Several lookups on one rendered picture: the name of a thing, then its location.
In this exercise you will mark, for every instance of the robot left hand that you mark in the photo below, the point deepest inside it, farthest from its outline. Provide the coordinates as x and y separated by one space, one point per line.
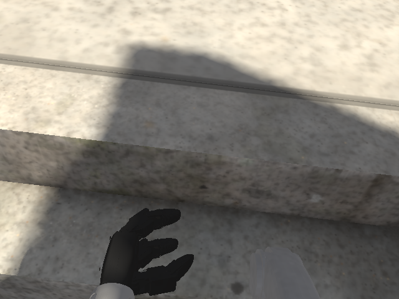
126 254

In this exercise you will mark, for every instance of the robot right thigh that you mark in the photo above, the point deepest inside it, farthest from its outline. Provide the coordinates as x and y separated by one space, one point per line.
278 273

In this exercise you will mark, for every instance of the robot left forearm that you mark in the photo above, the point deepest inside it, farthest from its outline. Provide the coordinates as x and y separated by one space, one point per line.
112 291

